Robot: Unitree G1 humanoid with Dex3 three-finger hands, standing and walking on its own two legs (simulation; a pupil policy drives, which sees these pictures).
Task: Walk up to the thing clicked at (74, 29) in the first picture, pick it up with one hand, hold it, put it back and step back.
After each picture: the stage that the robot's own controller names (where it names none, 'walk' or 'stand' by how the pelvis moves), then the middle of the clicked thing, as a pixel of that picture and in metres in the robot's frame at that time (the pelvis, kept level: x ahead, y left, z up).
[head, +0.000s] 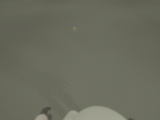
stand; (74, 27) +2.36 +0.52 -0.72
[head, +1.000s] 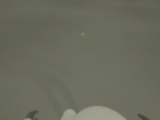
walk; (82, 33) +2.25 +0.20 -0.70
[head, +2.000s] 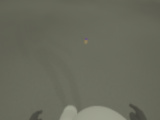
walk; (85, 40) +1.61 +0.11 -0.71
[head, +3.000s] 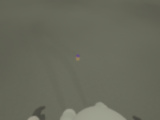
walk; (77, 57) +1.08 +0.18 -0.72
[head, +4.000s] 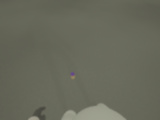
walk; (72, 75) +0.69 +0.23 -0.71
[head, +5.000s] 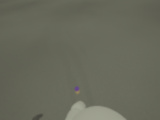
walk; (77, 90) +0.47 +0.23 -0.71
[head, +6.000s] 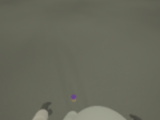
stand; (73, 98) +0.35 +0.18 -0.72
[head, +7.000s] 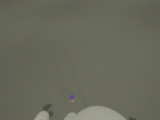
stand; (72, 98) +0.35 +0.20 -0.73
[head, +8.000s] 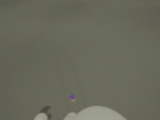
stand; (72, 98) +0.36 +0.20 -0.73
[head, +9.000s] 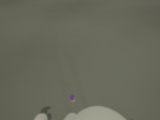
stand; (72, 98) +0.34 +0.20 -0.73
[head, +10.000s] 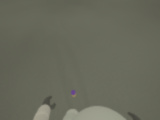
go down; (73, 93) +0.36 +0.19 -0.72
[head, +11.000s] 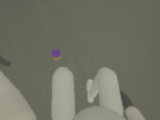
go down; (56, 55) +0.45 +0.22 -0.29
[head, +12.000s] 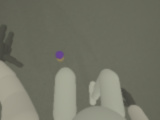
close in; (60, 56) +0.44 +0.22 -0.29
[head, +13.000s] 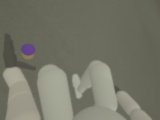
close in; (28, 52) +0.43 +0.26 -0.22
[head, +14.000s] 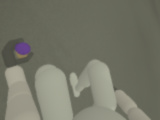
close; (23, 51) +0.42 +0.27 -0.23
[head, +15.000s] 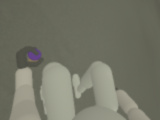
lift; (34, 56) +0.38 +0.24 -0.23
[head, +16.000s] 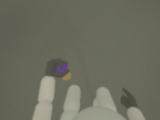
lift; (64, 72) +0.32 +0.18 -0.02
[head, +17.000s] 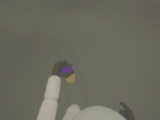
hold; (68, 74) +0.32 +0.16 +0.01
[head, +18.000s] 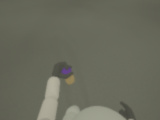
hold; (68, 75) +0.32 +0.16 -0.01
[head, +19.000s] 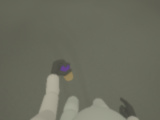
crouch; (67, 72) +0.34 +0.16 -0.06
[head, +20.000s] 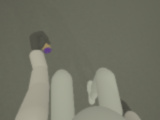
lower; (45, 46) +0.55 +0.30 -0.29
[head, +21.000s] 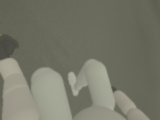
lower; out of the picture +0.49 +0.36 -0.26
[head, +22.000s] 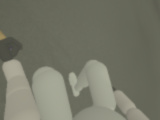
lower; out of the picture +0.48 +0.37 -0.26
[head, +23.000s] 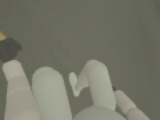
lower; out of the picture +0.48 +0.37 -0.26
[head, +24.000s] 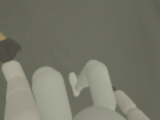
lower; out of the picture +0.48 +0.37 -0.26
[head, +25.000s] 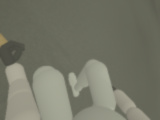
open; out of the picture +0.48 +0.37 -0.25
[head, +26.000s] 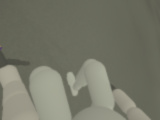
withdraw; out of the picture +0.48 +0.40 -0.25
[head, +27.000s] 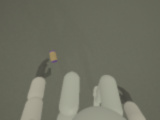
walk; (53, 56) +0.50 +0.39 -0.40
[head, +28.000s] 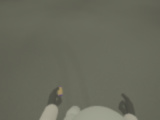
stand; (60, 91) +0.42 +0.38 -0.69
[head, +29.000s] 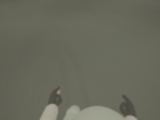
stand; (57, 91) +0.42 +0.42 -0.69
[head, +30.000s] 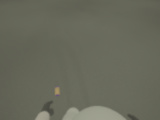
stand; (57, 91) +0.41 +0.44 -0.72
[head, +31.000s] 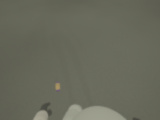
walk; (57, 86) +0.42 +0.47 -0.74
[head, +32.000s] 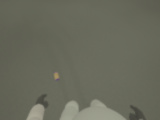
walk; (56, 76) +0.51 +0.45 -0.73
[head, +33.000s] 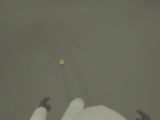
walk; (61, 62) +0.82 +0.54 -0.72
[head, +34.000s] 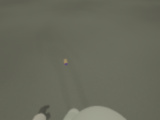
stand; (65, 61) +1.03 +0.49 -0.73
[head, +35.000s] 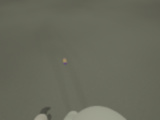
stand; (64, 61) +1.03 +0.50 -0.75
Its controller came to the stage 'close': yes
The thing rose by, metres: 0.70
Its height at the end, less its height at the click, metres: -0.02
